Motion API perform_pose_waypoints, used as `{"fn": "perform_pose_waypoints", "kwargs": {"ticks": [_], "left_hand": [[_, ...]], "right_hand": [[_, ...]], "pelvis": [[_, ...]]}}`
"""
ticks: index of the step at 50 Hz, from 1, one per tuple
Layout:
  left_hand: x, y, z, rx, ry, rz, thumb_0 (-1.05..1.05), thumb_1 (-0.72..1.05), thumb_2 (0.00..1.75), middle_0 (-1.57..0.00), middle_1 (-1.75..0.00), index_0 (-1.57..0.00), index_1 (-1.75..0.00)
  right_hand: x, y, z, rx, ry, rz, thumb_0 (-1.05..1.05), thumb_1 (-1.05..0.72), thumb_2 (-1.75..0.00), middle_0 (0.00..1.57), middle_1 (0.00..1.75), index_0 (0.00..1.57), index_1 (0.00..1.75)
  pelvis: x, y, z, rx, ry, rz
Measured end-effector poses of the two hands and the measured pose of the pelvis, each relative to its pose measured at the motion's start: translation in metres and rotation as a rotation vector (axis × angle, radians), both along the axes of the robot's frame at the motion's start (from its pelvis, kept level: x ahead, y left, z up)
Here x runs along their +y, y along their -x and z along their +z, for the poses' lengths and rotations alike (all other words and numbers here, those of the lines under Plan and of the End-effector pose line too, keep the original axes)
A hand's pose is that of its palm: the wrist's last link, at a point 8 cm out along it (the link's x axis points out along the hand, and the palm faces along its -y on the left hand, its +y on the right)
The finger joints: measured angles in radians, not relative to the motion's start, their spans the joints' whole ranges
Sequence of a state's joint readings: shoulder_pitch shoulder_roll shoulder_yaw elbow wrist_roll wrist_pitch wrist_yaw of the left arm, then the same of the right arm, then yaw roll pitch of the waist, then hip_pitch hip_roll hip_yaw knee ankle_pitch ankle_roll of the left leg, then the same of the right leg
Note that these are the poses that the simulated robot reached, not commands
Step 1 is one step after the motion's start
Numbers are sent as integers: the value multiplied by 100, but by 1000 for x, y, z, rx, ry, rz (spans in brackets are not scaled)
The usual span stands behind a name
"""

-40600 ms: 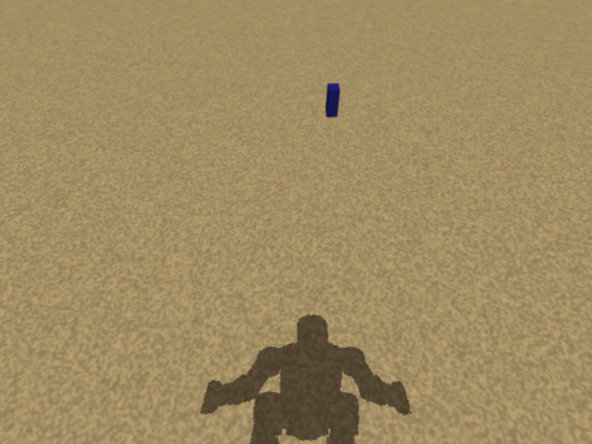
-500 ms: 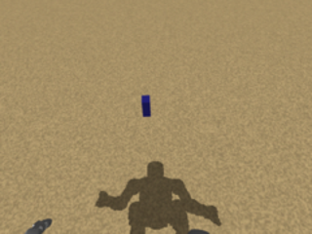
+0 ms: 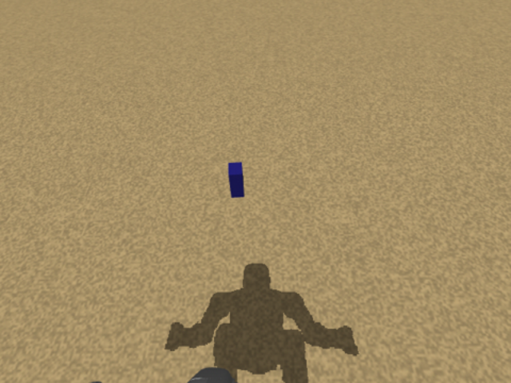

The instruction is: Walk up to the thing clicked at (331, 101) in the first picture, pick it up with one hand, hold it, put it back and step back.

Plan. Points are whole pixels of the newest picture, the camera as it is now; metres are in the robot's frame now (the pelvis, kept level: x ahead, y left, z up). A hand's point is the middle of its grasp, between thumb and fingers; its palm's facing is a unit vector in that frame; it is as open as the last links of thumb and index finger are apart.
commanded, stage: step back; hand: left
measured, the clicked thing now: (236, 180) +1.04 +0.15 -0.68
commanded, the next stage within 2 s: stand in 0.34 s
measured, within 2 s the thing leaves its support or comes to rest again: neither
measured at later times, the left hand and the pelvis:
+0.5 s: hand out of the picture +0.13 +0.27 -0.14, palm faces -0.02 -0.94 -0.34, open 7.4 cm; pelvis +0.03 +0.02 +0.01, yaw -1 degrees
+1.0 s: hand out of the picture +0.09 +0.26 -0.14, palm faces -0.06 -0.94 -0.33, open 7.4 cm; pelvis +0.02 +0.01 +0.02, yaw -1 degrees
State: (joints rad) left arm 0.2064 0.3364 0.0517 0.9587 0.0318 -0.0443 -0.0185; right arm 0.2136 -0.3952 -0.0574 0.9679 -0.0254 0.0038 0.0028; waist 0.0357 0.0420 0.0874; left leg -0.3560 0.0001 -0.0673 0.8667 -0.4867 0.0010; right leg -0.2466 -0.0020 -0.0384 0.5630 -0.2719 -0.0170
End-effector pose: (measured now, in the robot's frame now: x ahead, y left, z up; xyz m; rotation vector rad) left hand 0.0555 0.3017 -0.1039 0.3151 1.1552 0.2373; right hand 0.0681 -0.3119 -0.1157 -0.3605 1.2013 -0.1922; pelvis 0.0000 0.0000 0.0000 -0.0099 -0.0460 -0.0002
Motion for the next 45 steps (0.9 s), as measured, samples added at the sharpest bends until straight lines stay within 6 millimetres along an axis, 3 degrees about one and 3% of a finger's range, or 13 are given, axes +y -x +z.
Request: {"fn": "perform_pose_waypoints", "kwargs": {"ticks": [11,17,24,30,45], "left_hand": [[30,-46,-14,0,4,4,1,90,90,-20,-30,-20,-30],[30,-64,-10,-9,7,-19,0,90,90,-20,-30,-20,-30],[18,-66,0,1,23,-40,0,91,90,-20,-30,-20,-30],[9,-59,3,12,32,-48,0,90,90,-20,-30,-20,-30],[4,-33,-2,104,36,-45,0,90,90,-20,-30,-20,-30]], "right_hand": [[36,-35,2,-12,-4,-7,1,-90,-89,21,30,20,30],[46,-59,8,-67,-23,-10,1,-90,-89,21,30,20,30],[46,-71,15,-110,-50,-10,1,-90,-89,21,30,20,30],[39,-59,18,-94,-54,-23,1,-90,-89,21,30,20,30],[23,-1,13,63,-37,-81,1,-90,-89,21,30,20,30]], "pelvis": [[21,-24,-4,4,-9,-12],[24,-28,1,7,-3,-24],[22,-29,10,-9,-7,-20],[18,-24,14,-17,-9,-16],[11,-19,18,1,-7,-20]]}}
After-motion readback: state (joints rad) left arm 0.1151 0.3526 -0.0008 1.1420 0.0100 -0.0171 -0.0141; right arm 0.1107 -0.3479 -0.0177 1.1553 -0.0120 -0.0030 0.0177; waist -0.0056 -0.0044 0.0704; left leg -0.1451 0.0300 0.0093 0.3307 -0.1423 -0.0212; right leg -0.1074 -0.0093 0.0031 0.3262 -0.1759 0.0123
